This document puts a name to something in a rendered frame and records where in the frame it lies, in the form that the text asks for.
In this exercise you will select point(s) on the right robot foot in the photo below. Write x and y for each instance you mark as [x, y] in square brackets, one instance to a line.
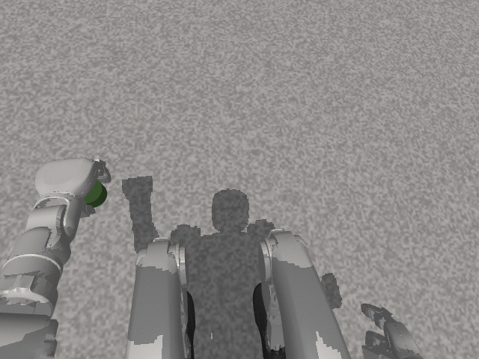
[261, 321]

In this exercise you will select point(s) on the tin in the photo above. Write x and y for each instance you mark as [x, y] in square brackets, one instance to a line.
[97, 195]

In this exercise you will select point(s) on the left robot hand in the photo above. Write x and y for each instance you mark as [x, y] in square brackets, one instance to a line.
[74, 177]

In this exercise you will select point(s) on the right robot hand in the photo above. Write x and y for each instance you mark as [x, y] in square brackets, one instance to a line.
[397, 343]

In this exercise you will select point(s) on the left robot arm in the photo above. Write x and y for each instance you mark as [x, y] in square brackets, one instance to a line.
[30, 276]

